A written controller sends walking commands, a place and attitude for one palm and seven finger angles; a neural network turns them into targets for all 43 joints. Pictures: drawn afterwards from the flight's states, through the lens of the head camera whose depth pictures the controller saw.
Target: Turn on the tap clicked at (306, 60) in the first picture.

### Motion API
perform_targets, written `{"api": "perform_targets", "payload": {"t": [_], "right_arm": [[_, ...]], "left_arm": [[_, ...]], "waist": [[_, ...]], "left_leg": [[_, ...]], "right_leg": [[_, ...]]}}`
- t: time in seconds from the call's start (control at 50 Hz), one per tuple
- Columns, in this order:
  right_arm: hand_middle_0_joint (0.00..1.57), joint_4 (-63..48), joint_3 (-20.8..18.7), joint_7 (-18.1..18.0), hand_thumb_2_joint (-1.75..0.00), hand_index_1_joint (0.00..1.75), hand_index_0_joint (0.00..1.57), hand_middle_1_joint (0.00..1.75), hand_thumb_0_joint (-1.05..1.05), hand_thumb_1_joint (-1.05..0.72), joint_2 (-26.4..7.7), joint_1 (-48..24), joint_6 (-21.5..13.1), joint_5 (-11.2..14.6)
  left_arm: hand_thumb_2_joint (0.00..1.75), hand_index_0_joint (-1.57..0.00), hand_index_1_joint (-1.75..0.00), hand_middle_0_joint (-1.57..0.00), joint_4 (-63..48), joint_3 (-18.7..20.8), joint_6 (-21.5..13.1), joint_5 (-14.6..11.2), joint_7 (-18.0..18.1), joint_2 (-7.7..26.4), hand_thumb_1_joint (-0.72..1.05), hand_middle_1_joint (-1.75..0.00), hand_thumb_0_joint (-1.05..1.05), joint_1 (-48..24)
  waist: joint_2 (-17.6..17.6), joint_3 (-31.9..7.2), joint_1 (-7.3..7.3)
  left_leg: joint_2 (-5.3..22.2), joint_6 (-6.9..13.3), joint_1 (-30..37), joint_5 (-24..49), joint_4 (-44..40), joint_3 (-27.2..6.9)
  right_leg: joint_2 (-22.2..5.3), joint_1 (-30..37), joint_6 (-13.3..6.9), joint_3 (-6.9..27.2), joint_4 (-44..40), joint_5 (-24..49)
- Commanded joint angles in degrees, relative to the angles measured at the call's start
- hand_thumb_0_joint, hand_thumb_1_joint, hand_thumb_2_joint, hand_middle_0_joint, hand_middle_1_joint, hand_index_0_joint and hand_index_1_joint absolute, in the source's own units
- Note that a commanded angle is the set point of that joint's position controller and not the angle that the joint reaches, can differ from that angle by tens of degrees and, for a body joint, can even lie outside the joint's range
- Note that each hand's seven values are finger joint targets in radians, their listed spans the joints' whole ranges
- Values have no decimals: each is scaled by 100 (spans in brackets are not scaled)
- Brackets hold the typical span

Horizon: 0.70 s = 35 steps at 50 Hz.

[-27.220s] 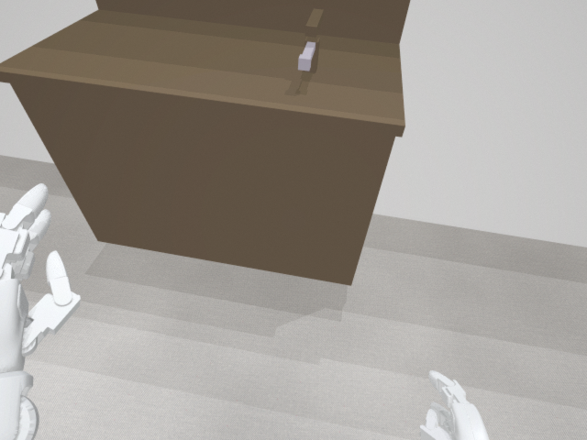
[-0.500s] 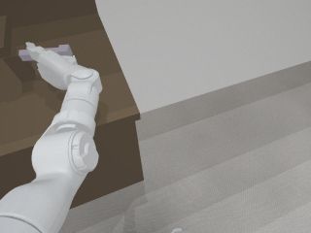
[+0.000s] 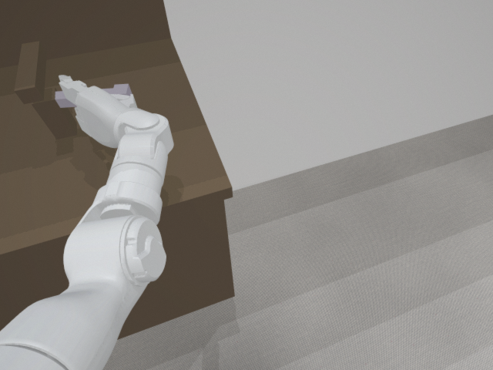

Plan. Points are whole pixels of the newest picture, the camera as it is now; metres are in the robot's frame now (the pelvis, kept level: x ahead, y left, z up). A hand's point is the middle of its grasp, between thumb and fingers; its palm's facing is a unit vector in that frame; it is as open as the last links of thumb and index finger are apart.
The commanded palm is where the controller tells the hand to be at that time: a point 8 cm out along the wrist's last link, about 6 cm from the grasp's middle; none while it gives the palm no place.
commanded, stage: lift the hand up off the lever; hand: left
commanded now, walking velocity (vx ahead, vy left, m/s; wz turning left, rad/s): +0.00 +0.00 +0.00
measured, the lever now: (122, 95) +0.56 +0.19 +0.14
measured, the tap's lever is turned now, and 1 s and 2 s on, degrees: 76 76 76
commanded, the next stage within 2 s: draw the hand back beside the body in 1.66 s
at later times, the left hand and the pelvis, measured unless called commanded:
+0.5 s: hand (124, 94) +0.50 +0.16 +0.18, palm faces +0.78 -0.61 -0.15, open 7.8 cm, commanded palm +0.45 +0.18 +0.19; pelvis -0.01 +0.00 +0.00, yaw +0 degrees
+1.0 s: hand (124, 87) +0.49 +0.15 +0.20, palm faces +0.78 -0.61 -0.15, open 7.8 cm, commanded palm +0.44 +0.18 +0.21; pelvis -0.01 -0.01 +0.01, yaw +0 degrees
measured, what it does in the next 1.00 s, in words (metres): stands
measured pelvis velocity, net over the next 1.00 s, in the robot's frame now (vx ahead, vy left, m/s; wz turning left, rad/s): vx -0.01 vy -0.01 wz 0.00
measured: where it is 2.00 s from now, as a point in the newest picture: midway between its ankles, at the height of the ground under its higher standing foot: outside the picture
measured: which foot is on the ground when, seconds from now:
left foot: down 0.00-1.00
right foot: down 0.00-1.00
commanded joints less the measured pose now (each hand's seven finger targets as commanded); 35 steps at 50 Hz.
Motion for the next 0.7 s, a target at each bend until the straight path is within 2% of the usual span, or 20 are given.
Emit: {"api": "perform_targets", "payload": {"t": [0.0, 0.02, 0.06, 0.1, 0.12, 0.16, 0.24, 0.26, 0.3, 0.36, 0.4, 0.44, 0.46, 0.5, 0.54, 0.56, 0.58, 0.62, 0.66, 0.68], "right_arm": [[20, -325, -217, -83, -90, 30, 20, 30, 0, -90, -827, 449, -117, -9], [20, -351, -226, -93, -90, 30, 20, 30, 0, -90, -800, 412, -125, 9], [20, -345, -235, -137, -90, 30, 20, 30, 0, -90, -821, 412, -125, 12], [20, -368, -222, -145, -90, 30, 20, 30, 0, -90, -790, 372, -140, 41], [20, -350, -215, -145, -90, 30, 20, 30, 0, -90, -789, 341, -148, 49], [20, -298, -221, -154, -90, 30, 20, 30, 0, -90, -819, 359, -154, 54], [20, -323, -199, -195, -90, 30, 20, 30, 0, -90, -832, 274, -156, 127], [20, -269, -203, -211, -90, 30, 20, 30, 0, -90, -846, 276, -153, 121], [20, -278, -183, -194, -90, 30, 20, 30, 0, -90, -823, 272, -180, 121], [20, -235, -200, -193, -90, 30, 20, 30, 0, -90, -825, 268, -184, 101], [20, -281, -201, -171, -90, 30, 20, 30, 0, -90, -803, 259, -208, 89], [20, -268, -182, -177, -90, 30, 20, 30, 0, -90, -811, 242, -208, 93], [20, -227, -192, -191, -90, 30, 20, 30, 0, -90, -842, 272, -198, 86], [20, -291, -199, -207, -90, 30, 20, 30, 0, -90, -848, 246, -187, 105], [20, -327, -203, -217, -90, 30, 20, 30, 0, -90, -815, 227, -200, 117], [20, -298, -207, -221, -90, 30, 20, 30, 0, -90, -828, 235, -197, 118], [20, -292, -190, -219, -90, 30, 20, 30, 0, -90, -819, 257, -206, 124], [20, -283, -200, -198, -90, 30, 20, 30, 0, -90, -816, 239, -230, 115], [20, -281, -217, -205, -90, 30, 20, 30, 0, -90, -840, 218, -227, 129], [20, -300, -205, -203, -90, 30, 20, 30, 0, -90, -819, 206, -227, 153]], "left_arm": [[90, -15, -15, -15, -1344, -360, -216, 363, 40, 1216, 90, -15, 0, -3181], [90, -15, -15, -15, -1399, -385, -201, 362, 37, 1191, 90, -15, 0, -3176], [90, -15, -15, -15, -1558, -190, -222, 320, 26, 1437, 90, -15, 0, -3173], [90, -15, -15, -15, -1542, -363, -197, 277, -28, 1226, 90, -15, 0, -3073], [90, -15, -15, -15, -1493, -525, -174, 281, -59, 1058, 90, -15, 0, -3111], [90, -15, -15, -15, -1261, -564, -95, 298, -87, 1019, 90, -15, 0, -3024], [90, -15, -15, -15, -1175, -528, 11, 117, -152, 1092, 90, -15, 0, -3111], [90, -15, -15, -15, -1140, -462, 16, 114, -147, 1175, 90, -15, 0, -3178], [90, -15, -15, -15, -1182, -531, 13, 120, -115, 1101, 90, -15, 0, -3261], [90, -15, -15, -15, -1298, -429, -13, 222, -36, 1275, 90, -15, 0, -3410], [90, -15, -15, -15, -1391, -381, -26, 228, 15, 1283, 90, -15, 0, -3282], [90, -15, -15, -15, -1226, -430, 27, 246, 6, 1248, 90, -15, 0, -3256], [90, -15, -15, -15, -1073, -311, 58, 266, 7, 1385, 90, -15, 0, -3212], [90, -15, -15, -15, -1249, -275, 78, 237, -8, 1475, 90, -15, 0, -3292], [90, -15, -15, -15, -1448, -359, 57, 200, -42, 1364, 90, -15, 0, -3312], [90, -15, -15, -15, -1382, -336, 55, 202, -68, 1399, 90, -15, 0, -3220], [90, -15, -15, -15, -1340, -378, 52, 218, -69, 1386, 90, -15, 0, -3238], [90, -15, -15, -15, -1420, -537, 54, 223, -53, 1175, 90, -15, 0, -3311], [90, -15, -15, -15, -1459, -449, 75, 176, -74, 1252, 90, -15, 0, -3108], [90, -15, -15, -15, -1468, -528, 99, 146, -96, 1176, 90, -15, 0, -3126]], "waist": [[-207, -2307, -132], [-239, -2371, -109], [-259, -2487, -45], [-276, -2437, -67], [-281, -2307, -135], [-256, -2158, -135], [-445, -2046, -152], [-352, -2016, -141], [-311, -2046, -129], [-174, -2140, -92], [-191, -2269, -39], [-315, -2089, -82], [-406, -1987, -77], [-417, -2178, -63], [-386, -2338, -17], [-271, -2272, 7], [-289, -2181, -41], [-264, -2176, -68], [-275, -2244, 22], [-243, -2199, -6]], "left_leg": [[59, -43, 901, 2077, -222, 48], [61, -34, 891, 2019, -229, 54], [47, -29, 926, 2039, -249, 45], [64, -29, 960, 2074, -283, 68], [63, -19, 968, 1995, -269, 74], [56, -28, 973, 1902, -319, 55], [31, 7, 802, 1512, -452, 69], [20, 4, 856, 1497, -469, 45], [27, 13, 880, 1546, -484, 49], [34, -21, 966, 1637, -480, 26], [39, -15, 986, 1732, -458, 47], [33, 2, 829, 1579, -483, 70], [33, -1, 785, 1498, -522, 41], [28, 17, 790, 1490, -542, 72], [34, 17, 924, 1645, -557, 100], [42, 1, 986, 1666, -572, 73], [61, 5, 965, 1639, -581, 75], [64, 4, 1071, 1693, -576, 81], [55, -21, 1126, 1728, -619, 63], [68, -24, 1145, 1751, -641, 69]], "right_leg": [[-303, 1485, 347, 317, -303, 2143], [-307, 1544, 352, 333, -327, 2132], [-322, 1734, 368, 363, -348, 2288], [-316, 1755, 372, 346, -362, 2329], [-315, 1640, 376, 350, -399, 2224], [-299, 1534, 348, 314, -435, 1998], [-355, 1681, 396, 394, -616, 1795], [-345, 1640, 377, 392, -643, 1695], [-345, 1637, 374, 389, -643, 1737], [-334, 1633, 345, 369, -619, 1738], [-330, 1691, 355, 373, -587, 1860], [-344, 1674, 365, 383, -624, 1774], [-345, 1664, 368, 366, -648, 1668], [-376, 1815, 392, 423, -668, 1749], [-366, 1944, 394, 418, -661, 1985], [-340, 1869, 360, 389, -665, 1887], [-332, 1789, 357, 384, -665, 1785], [-310, 1733, 350, 360, -680, 1751], [-299, 1842, 329, 345, -691, 1758], [-308, 1831, 328, 353, -705, 1766]]}}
